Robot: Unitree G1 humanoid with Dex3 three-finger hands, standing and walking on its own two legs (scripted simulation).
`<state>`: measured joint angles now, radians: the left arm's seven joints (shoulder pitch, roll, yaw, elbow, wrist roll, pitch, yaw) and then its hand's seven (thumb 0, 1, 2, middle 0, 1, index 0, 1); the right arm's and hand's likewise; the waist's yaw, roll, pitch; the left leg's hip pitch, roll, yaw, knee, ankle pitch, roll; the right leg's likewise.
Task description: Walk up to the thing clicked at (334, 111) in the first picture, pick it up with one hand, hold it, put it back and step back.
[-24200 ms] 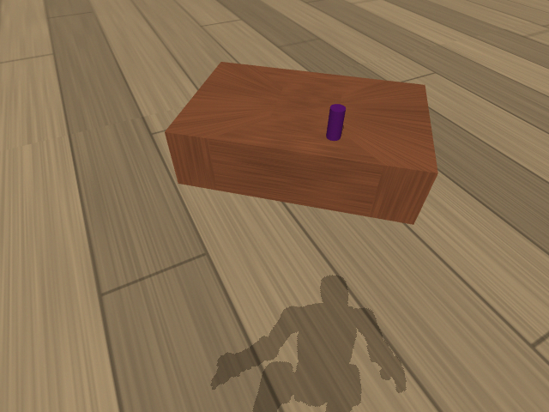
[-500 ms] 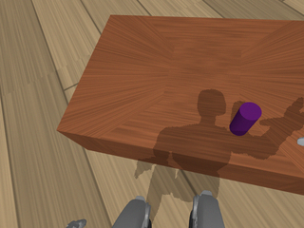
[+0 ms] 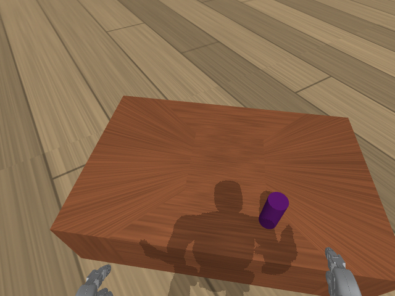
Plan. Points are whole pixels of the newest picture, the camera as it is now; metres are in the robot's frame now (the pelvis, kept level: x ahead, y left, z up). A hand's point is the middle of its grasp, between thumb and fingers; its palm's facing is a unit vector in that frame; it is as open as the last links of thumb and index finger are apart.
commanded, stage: home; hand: right
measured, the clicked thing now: (272, 211) +0.50 -0.23 -0.32
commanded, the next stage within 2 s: none
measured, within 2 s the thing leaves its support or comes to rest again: neither
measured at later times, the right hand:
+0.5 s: hand out of the picture +0.16 -0.15 -0.06, palm faces +0.07 +0.98 -0.18, open 17.4 cm
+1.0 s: hand out of the picture +0.16 -0.17 -0.06, palm faces +0.08 +0.98 -0.19, open 17.7 cm
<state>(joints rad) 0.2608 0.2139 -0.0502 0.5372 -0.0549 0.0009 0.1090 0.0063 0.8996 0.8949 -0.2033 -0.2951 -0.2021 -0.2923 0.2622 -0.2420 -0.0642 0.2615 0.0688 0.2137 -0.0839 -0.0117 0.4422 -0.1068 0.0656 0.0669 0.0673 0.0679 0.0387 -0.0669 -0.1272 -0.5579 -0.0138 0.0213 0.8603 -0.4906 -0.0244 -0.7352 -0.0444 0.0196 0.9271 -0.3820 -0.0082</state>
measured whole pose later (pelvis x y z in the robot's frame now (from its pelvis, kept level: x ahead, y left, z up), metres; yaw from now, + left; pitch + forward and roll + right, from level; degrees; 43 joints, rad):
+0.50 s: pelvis +0.00 +0.03 -0.01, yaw -2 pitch +9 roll +2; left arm 0.27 0.24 -0.03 0.51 -0.03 -0.16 0.16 0.01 0.90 0.90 -0.20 -0.30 -0.20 -0.29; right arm 0.49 -0.22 -0.02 -0.07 0.08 0.41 -0.02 -0.01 0.54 -0.05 0.05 0.05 0.06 0.05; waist 0.04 -0.05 -0.15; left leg -0.56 -0.02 0.05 0.93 -0.54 0.01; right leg -0.73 -0.05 0.06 0.97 -0.40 0.03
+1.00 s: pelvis +0.00 +0.01 -0.01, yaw -1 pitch +10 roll +3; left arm 0.27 0.22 -0.04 0.51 -0.02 -0.20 0.17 0.01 0.90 0.90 -0.20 -0.30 -0.20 -0.30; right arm 0.50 -0.22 -0.03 -0.12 0.06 0.43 -0.02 -0.01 0.58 -0.02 0.05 0.04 0.05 0.04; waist 0.03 -0.05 -0.15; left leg -0.58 -0.02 0.04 0.94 -0.54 -0.01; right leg -0.76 -0.04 0.04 0.99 -0.41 0.01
